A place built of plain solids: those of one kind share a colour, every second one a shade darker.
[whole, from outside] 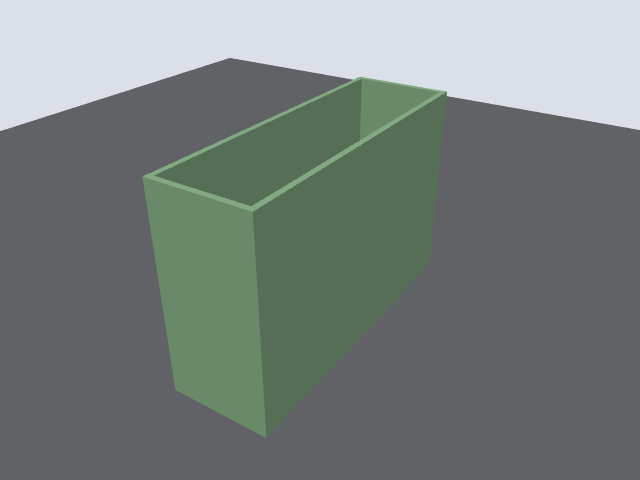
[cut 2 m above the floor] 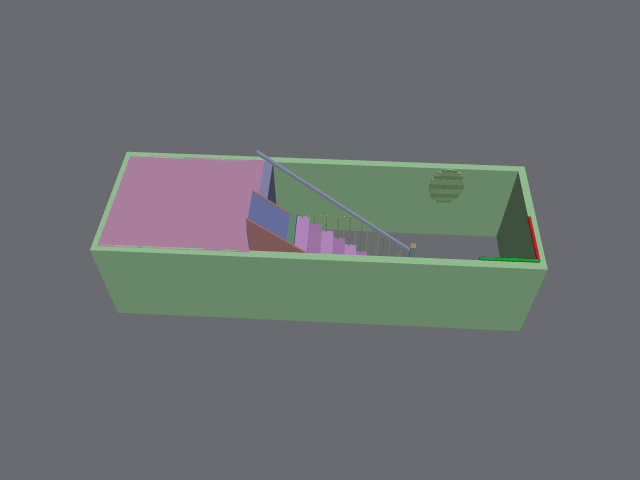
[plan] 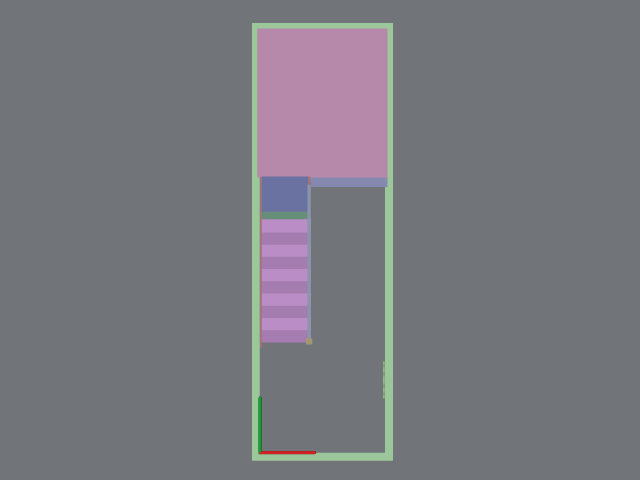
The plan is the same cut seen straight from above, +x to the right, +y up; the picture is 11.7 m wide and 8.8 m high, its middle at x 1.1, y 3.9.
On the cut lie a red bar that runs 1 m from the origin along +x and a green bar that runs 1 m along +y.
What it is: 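A row house's entrance hall, a dwelling of no particular year; the hall below, the landing 2.69 m above it, and between them a joiner's timber flight of 14 risers of about 0.192 m on goings of about 0.224 m, 0.85 m clear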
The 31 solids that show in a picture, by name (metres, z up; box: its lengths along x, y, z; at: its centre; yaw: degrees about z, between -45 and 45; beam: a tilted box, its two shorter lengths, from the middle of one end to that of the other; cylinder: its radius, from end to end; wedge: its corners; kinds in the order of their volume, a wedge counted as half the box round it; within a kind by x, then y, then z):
{
 "upper_1": {"box": [2.39, 2.73, 2.74], "at": [1.15, 6.41, 1.32]},
 "wall_1": {"box": [0.15, 8.03, 5.32], "at": [-0.07, 3.87, 2.61]},
 "wall_2": {"box": [2.59, 0.15, 5.32], "at": [1.15, -0.07, 2.61]},
 "wall_3": {"box": [2.59, 0.15, 5.32], "at": [1.15, 7.8, 2.61]},
 "wall_4": {"box": [0.15, 8.03, 5.32], "at": [2.37, 3.87, 2.61]},
 "carriage_1": {"wedge": [[0.03, 2.07, -0.05], [0.03, 2.07, 0.01], [0.03, 5.07, -0.05], [0.03, 5.07, 2.57], [0.89, 2.07, -0.05], [0.89, 2.07, 0.01], [0.89, 5.07, -0.05], [0.89, 5.07, 2.57]]},
 "upper_edge_1": {"box": [1.4, 0.17, 2.74], "at": [1.64, 4.96, 1.32]},
 "string_1": {"wedge": [[0.0, 1.92, -0.05], [0.0, 1.92, 0.16], [0.0, 5.04, -0.05], [0.0, 5.04, 2.84], [0.03, 1.92, -0.05], [0.03, 1.92, 0.16], [0.03, 5.04, -0.05], [0.03, 5.04, 2.84]]},
 "string_2": {"wedge": [[0.88, 2.04, -0.05], [0.88, 2.04, 0.0], [0.88, 5.07, -0.05], [0.88, 5.07, 2.59], [0.92, 2.04, -0.05], [0.92, 2.04, 0.0], [0.92, 5.07, -0.05], [0.92, 5.07, 2.59]]},
 "rail_1": {"wedge": [[0.87, 2.08, 1.05], [0.87, 2.08, 1.12], [0.87, 4.91, 3.48], [0.87, 4.91, 3.55], [0.93, 2.08, 1.05], [0.93, 2.08, 1.12], [0.93, 4.91, 3.48], [0.93, 4.91, 3.55]]},
 "tread_1": {"wedge": [[0.02, 2.02, 0.19], [0.02, 2.03, 0.09], [0.02, 2.29, 0.09], [0.02, 2.29, 0.19], [0.94, 2.02, 0.19], [0.94, 2.03, 0.09], [0.94, 2.29, 0.09], [0.94, 2.29, 0.19]]},
 "tread_2": {"wedge": [[0.02, 2.25, 0.28], [0.02, 2.25, 0.38], [0.02, 2.52, 0.28], [0.02, 2.52, 0.38], [0.94, 2.25, 0.28], [0.94, 2.25, 0.38], [0.94, 2.52, 0.28], [0.94, 2.52, 0.38]]},
 "tread_3": {"wedge": [[0.02, 2.47, 0.47], [0.02, 2.47, 0.57], [0.02, 2.74, 0.48], [0.02, 2.74, 0.58], [0.94, 2.47, 0.47], [0.94, 2.47, 0.57], [0.94, 2.74, 0.48], [0.94, 2.74, 0.58]]},
 "tread_4": {"wedge": [[0.02, 2.7, 0.66], [0.02, 2.7, 0.76], [0.02, 2.97, 0.67], [0.02, 2.97, 0.77], [0.94, 2.7, 0.66], [0.94, 2.7, 0.76], [0.94, 2.97, 0.67], [0.94, 2.97, 0.77]]},
 "tread_5": {"wedge": [[0.02, 2.92, 0.86], [0.02, 2.92, 0.96], [0.02, 3.19, 0.86], [0.02, 3.19, 0.96], [0.94, 2.92, 0.86], [0.94, 2.92, 0.96], [0.94, 3.19, 0.86], [0.94, 3.19, 0.96]]},
 "tread_6": {"wedge": [[0.02, 3.14, 1.15], [0.02, 3.15, 1.05], [0.02, 3.41, 1.05], [0.02, 3.41, 1.15], [0.94, 3.14, 1.15], [0.94, 3.15, 1.05], [0.94, 3.41, 1.05], [0.94, 3.41, 1.15]]},
 "tread_7": {"wedge": [[0.02, 3.37, 1.24], [0.02, 3.37, 1.34], [0.02, 3.64, 1.24], [0.02, 3.64, 1.34], [0.94, 3.37, 1.24], [0.94, 3.37, 1.34], [0.94, 3.64, 1.24], [0.94, 3.64, 1.34]]},
 "tread_8": {"wedge": [[0.02, 3.59, 1.43], [0.02, 3.59, 1.53], [0.02, 3.86, 1.44], [0.02, 3.86, 1.54], [0.94, 3.59, 1.43], [0.94, 3.59, 1.53], [0.94, 3.86, 1.44], [0.94, 3.86, 1.54]]},
 "tread_9": {"wedge": [[0.02, 3.81, 1.73], [0.02, 3.82, 1.63], [0.02, 4.09, 1.63], [0.02, 4.09, 1.73], [0.94, 3.81, 1.73], [0.94, 3.82, 1.63], [0.94, 4.09, 1.63], [0.94, 4.09, 1.73]]},
 "tread_10": {"wedge": [[0.02, 4.04, 1.82], [0.02, 4.04, 1.92], [0.02, 4.31, 1.82], [0.02, 4.31, 1.92], [0.94, 4.04, 1.82], [0.94, 4.04, 1.92], [0.94, 4.31, 1.82], [0.94, 4.31, 1.92]]},
 "wall_mirror_1": {"box": [0.034, 0.46, 0.09], "at": [2.27, 1.33, 1.17]},
 "wall_mirror_2": {"box": [0.034, 0.58, 0.11], "at": [2.27, 1.33, 1.27]},
 "wall_mirror_3": {"box": [0.034, 0.66, 0.13], "at": [2.27, 1.33, 1.39]},
 "wall_mirror_4": {"box": [0.034, 0.69, 0.14], "at": [2.27, 1.33, 1.52]},
 "wall_mirror_5": {"box": [0.034, 0.66, 0.13], "at": [2.27, 1.33, 1.66]},
 "wall_mirror_6": {"box": [0.034, 0.58, 0.11], "at": [2.27, 1.33, 1.78]},
 "wall_mirror_7": {"box": [0.034, 0.46, 0.09], "at": [2.27, 1.33, 1.88]},
 "wall_mirror_8": {"box": [0.034, 0.3, 0.06], "at": [2.27, 1.33, 1.95]},
 "riser_1": {"wedge": [[0.02, 4.28, 1.89], [0.02, 4.28, 2.02], [0.02, 4.54, 1.99], [0.02, 4.54, 2.02], [0.92, 4.28, 1.89], [0.92, 4.28, 2.02], [0.92, 4.54, 1.99], [0.92, 4.54, 2.02]]},
 "newel_foot_block_1": {"box": [0.1, 0.1, 0.28], "at": [0.9, 2.04, 1.07]},
 "newel_foot_cap_1": {"box": [0.12, 0.12, 0.027], "at": [0.9, 2.04, 1.22]}
}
